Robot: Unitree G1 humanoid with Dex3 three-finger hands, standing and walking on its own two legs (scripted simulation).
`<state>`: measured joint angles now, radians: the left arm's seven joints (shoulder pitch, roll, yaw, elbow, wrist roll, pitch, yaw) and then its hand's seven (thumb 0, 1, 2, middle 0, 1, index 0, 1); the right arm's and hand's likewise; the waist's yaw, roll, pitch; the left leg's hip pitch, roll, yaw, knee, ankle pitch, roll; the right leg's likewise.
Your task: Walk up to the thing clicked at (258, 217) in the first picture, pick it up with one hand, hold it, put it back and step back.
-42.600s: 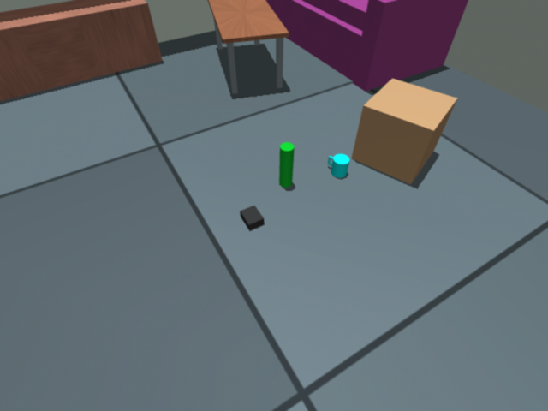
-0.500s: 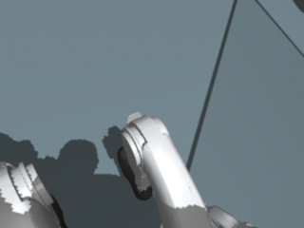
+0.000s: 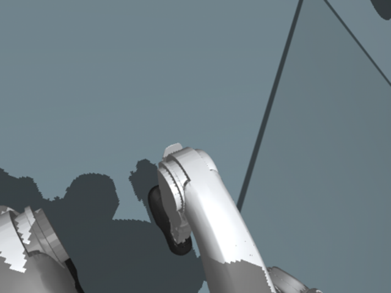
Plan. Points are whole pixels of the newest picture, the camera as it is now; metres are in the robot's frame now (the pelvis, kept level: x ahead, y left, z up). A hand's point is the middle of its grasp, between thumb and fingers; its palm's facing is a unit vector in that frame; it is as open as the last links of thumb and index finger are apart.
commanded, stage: open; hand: left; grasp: from above
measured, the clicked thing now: out of the picture +0.42 +0.33 -0.30
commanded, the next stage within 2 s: withdraw in 0.20 s
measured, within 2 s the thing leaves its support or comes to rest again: neither
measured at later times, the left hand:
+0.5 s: hand out of the picture +0.42 +0.32 -0.26, palm faces -0.27 -0.34 -0.90, open 13.8 cm
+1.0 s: hand out of the picture +0.39 +0.33 -0.11, palm faces -0.50 -0.17 -0.85, open 14.2 cm
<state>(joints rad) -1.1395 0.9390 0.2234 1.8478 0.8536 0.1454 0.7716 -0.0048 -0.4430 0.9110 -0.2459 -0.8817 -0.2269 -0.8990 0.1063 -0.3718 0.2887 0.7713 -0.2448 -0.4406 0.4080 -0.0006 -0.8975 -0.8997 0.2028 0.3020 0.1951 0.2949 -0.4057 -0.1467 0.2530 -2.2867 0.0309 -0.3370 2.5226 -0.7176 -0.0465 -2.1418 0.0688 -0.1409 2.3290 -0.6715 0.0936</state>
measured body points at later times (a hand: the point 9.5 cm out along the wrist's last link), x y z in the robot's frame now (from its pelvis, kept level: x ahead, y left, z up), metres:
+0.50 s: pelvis +0.00 +0.00 +0.01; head +0.28 +0.13 +0.33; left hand +0.43 +0.33 -0.21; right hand +0.02 -0.24 -0.04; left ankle +0.06 +0.14 -0.28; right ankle +0.12 -0.13 -0.28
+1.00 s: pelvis -0.01 -0.01 +0.03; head +0.20 +0.07 +0.42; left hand +0.41 +0.34 -0.06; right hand +0.14 -0.26 -0.08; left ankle +0.06 +0.14 -0.28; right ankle +0.12 -0.14 -0.28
